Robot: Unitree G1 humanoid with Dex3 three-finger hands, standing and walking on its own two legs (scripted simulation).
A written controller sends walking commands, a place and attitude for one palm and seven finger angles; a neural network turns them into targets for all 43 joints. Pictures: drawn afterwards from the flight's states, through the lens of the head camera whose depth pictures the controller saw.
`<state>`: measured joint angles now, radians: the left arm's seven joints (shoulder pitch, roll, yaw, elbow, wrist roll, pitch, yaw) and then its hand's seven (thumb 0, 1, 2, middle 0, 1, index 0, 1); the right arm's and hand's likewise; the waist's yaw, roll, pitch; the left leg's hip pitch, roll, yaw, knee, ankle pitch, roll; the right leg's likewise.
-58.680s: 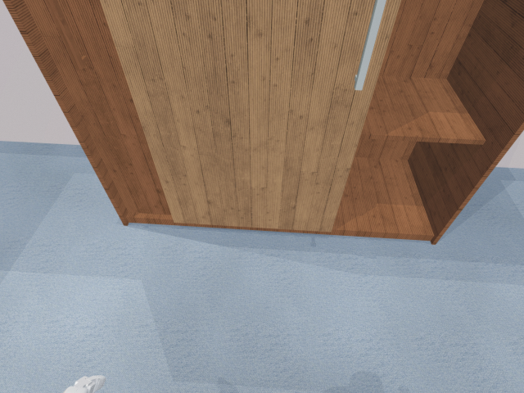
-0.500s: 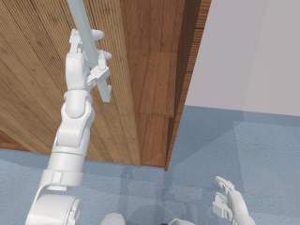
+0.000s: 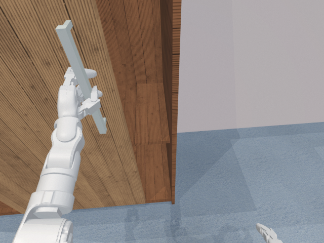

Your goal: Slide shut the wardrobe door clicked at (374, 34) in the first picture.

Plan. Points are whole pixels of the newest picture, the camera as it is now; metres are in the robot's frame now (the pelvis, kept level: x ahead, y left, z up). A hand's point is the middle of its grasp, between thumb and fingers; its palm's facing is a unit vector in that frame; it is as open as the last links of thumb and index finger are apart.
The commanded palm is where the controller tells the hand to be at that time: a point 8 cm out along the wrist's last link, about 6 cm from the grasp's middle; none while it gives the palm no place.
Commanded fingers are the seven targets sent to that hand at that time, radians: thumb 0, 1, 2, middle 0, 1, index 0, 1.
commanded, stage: stop walking and hold the door there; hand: left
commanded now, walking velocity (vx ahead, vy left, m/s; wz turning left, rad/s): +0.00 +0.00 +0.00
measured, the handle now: (88, 87) +0.45 +0.20 +0.17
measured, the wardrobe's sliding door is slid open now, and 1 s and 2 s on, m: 0.16 0.16 0.16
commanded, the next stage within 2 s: loosen the grip on the handle in 0.54 s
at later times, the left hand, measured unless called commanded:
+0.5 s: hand (94, 101) +0.40 +0.17 +0.17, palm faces +0.10 -0.99 -0.12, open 6.1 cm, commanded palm +0.37 +0.20 +0.16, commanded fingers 0.00 0.90 0.90 -0.45 -1.40 -0.45 -1.40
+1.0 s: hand (91, 100) +0.40 +0.18 +0.17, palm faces +0.14 -0.98 -0.13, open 12.2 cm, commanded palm +0.36 +0.22 +0.17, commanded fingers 0.00 -0.55 0.20 -0.33 -1.25 -0.33 -1.25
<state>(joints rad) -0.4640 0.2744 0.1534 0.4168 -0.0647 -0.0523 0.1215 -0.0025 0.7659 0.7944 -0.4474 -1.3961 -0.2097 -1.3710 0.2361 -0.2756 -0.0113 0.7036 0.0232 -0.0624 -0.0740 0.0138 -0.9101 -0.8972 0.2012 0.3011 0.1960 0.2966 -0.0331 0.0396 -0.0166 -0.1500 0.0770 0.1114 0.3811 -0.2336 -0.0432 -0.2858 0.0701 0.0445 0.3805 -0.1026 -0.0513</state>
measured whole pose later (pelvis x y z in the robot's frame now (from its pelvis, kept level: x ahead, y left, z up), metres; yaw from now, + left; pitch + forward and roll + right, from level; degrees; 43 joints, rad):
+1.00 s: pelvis +0.00 +0.00 -0.01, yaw +5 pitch +1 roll +1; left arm -0.63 0.26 0.11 0.61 -0.08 -0.19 0.01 0.01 -0.22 0.36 -0.43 -1.35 -0.29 -1.32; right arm 0.26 -0.24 0.03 0.69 0.06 -0.23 -0.03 0.01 -0.91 -0.90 0.20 0.30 0.20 0.30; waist -0.01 0.00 -0.02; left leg -0.25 0.04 0.04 0.52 -0.29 -0.01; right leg -0.36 0.02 -0.02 0.53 -0.19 -0.04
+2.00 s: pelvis +0.01 +0.04 -0.01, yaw +4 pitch +2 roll +0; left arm -0.44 0.31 0.20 0.41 -0.15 -0.17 -0.13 -0.01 -0.56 0.20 -0.25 -1.15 -0.25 -1.15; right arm 0.29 -0.24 0.04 0.68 0.04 -0.19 -0.05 0.01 -0.91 -0.90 0.21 0.30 0.20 0.30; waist 0.00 0.01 -0.05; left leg -0.23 0.01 0.05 0.51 -0.31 0.01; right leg -0.33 -0.01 0.00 0.49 -0.20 0.01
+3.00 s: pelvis +0.02 +0.03 -0.01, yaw +7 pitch -3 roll -1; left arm 0.06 0.30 0.25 -0.19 -0.32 0.19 -0.23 -0.01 -0.55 0.20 -0.25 -1.15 -0.25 -1.15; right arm 0.20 -0.25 0.07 0.64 0.07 -0.26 -0.08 0.02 -0.91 -0.90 0.20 0.30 0.20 0.30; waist 0.05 0.07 -0.06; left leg -0.14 0.01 0.00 0.51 -0.33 0.00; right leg -0.22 -0.01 -0.05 0.49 -0.23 0.00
